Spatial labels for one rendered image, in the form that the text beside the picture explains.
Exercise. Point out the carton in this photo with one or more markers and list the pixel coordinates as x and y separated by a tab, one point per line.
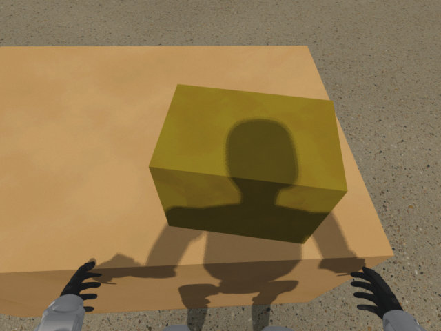
252	164

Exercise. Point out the left robot forearm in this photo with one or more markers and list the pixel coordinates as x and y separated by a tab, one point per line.
66	313

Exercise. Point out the right robot forearm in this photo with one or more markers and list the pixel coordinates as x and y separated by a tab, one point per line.
398	320

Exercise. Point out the robot left hand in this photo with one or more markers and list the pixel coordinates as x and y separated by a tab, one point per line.
75	285

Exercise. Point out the pedestal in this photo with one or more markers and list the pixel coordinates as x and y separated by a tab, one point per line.
78	128

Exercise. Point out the robot right hand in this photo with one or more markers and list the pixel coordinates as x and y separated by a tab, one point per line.
383	297

